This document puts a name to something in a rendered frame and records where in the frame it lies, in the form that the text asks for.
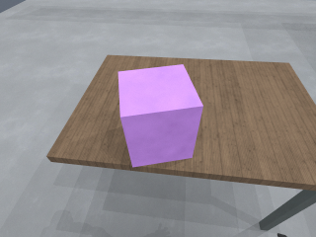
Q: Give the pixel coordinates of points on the carton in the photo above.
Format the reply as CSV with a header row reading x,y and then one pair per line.
x,y
160,112

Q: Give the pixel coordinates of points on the table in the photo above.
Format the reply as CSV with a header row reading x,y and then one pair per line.
x,y
257,126

